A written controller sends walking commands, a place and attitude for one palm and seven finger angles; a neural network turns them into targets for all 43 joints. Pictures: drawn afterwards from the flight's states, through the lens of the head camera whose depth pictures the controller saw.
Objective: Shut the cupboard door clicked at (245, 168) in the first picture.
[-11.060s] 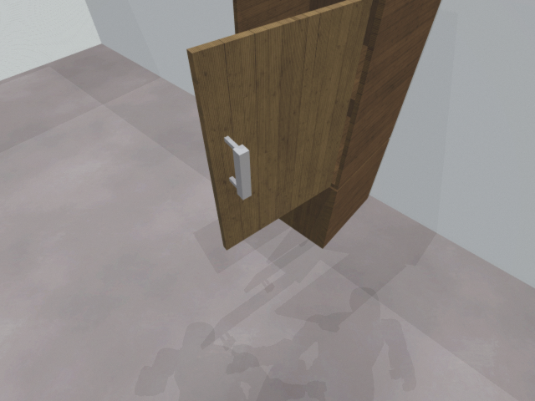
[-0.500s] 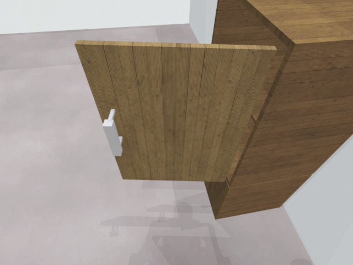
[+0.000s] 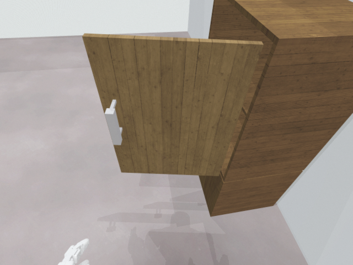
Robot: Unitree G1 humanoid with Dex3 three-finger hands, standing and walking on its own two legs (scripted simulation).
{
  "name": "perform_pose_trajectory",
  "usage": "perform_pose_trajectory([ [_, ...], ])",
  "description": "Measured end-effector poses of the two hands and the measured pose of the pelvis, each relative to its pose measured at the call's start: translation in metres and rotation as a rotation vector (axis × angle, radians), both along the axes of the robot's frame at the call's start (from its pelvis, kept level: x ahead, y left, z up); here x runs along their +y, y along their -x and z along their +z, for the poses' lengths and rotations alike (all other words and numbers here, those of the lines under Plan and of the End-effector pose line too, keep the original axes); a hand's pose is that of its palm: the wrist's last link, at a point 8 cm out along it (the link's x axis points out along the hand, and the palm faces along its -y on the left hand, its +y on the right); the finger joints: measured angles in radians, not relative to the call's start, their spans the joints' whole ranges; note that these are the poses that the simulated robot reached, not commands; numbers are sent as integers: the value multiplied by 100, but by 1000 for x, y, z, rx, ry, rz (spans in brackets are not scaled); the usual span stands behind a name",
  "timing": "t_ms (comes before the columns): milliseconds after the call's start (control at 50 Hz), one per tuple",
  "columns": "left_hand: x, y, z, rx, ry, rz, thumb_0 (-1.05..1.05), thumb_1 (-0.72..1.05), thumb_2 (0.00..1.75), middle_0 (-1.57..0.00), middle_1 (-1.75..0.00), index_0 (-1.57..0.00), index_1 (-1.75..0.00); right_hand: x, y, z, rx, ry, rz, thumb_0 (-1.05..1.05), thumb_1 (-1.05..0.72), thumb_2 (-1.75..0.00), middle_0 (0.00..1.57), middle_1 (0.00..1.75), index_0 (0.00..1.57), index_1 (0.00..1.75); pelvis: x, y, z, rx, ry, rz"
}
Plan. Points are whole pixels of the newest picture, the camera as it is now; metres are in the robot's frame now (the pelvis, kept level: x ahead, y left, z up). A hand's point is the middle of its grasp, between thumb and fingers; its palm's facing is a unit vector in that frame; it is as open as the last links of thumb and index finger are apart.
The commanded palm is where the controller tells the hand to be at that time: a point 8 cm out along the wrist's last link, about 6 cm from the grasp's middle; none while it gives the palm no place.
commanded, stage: raise the hand and make a fist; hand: left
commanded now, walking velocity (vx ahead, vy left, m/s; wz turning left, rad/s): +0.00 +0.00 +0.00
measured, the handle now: (115, 122) +0.51 +0.22 +0.00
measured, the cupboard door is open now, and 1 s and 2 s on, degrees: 78 78 78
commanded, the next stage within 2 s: bring the fist close to the handle in 1.80 s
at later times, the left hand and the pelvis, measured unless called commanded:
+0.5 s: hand (101, 252) +0.16 +0.17 -0.04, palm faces +0.06 -1.00 -0.05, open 5.2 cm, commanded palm +0.14 +0.22 -0.04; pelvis -0.02 -0.03 -0.10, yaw +3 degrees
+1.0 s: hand (98, 231) +0.20 +0.18 -0.02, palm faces +0.02 -1.00 -0.03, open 3.3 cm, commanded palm +0.17 +0.23 -0.01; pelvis +0.00 -0.01 -0.08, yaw +1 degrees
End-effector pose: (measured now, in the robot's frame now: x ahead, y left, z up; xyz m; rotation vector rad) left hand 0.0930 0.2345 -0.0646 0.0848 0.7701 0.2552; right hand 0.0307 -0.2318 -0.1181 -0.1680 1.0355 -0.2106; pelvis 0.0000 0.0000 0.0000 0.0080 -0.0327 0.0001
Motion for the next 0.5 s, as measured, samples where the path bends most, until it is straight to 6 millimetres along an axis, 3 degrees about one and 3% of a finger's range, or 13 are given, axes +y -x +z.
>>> perform_pose_trajectory([
  [80, -6, -68, 56, -494, -22, -51, 2, 91, 90, -25, -35, -24, -35, -16, -38, 4, -229, 18, 74, 1, -91, -90, 20, 30, 20, 30, -6, 16, -17, 72, 4, 31],
  [140, -17, -87, 65, -782, 20, -151, 1, 91, 90, -28, -39, -27, -39, -31, -71, 6, -370, 46, 133, 1, -90, -90, 20, 30, 20, 30, -14, 27, -41, 151, -4, 16],
  [200, -23, -79, 44, -864, 48, -264, 1, 91, 90, -33, -44, -32, -44, -44, -103, 7, -478, 80, 170, 1, -90, -90, 20, 30, 20, 30, -22, 34, -67, 198, -8, 7],
  [280, -19, -48, 1, -704, 109, -237, 1, 90, 90, -40, -51, -39, -51, -50, -141, 9, -573, 113, 202, 1, -91, -90, 20, 30, 20, 30, -29, 35, -89, 226, -2, 15],
  [320, -13, -31, -7, -650, 95, -181, 1, 90, 90, -44, -55, -43, -55, -47, -156, 9, -598, 121, 222, 1, -91, -90, 20, 30, 20, 30, -31, 32, -95, 238, 9, 24],
  [400, -6, -18, 10, -714, 12, -133, 2, 90, 90, -51, -63, -50, -63, -32, -174, -2, -592, 111, 279, 1, -91, -90, 20, 30, 20, 30, -34, 27, -101, 259, 41, 41],
  [500, -11, -45, 27, -796, 14, -223, 2, 90, 90, -60, -73, -59, -73, -10, -176, -30, -510, 48, 294, 1, -90, -90, 20, 30, 20, 30, -33, 22, -104, 282, 67, 50],
])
